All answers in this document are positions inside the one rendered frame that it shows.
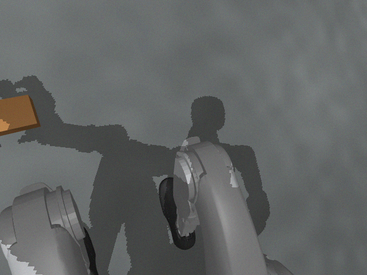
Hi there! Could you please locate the small box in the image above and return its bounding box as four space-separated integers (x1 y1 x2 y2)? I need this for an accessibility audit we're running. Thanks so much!
0 95 40 136

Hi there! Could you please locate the left robot foot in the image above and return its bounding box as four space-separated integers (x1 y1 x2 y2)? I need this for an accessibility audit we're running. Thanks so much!
83 227 98 275

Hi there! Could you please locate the right robot hand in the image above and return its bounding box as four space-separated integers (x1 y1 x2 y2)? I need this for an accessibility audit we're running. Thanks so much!
263 254 293 275

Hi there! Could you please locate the right robot foot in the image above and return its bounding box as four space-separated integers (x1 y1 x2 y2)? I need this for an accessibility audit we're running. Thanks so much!
159 178 196 250

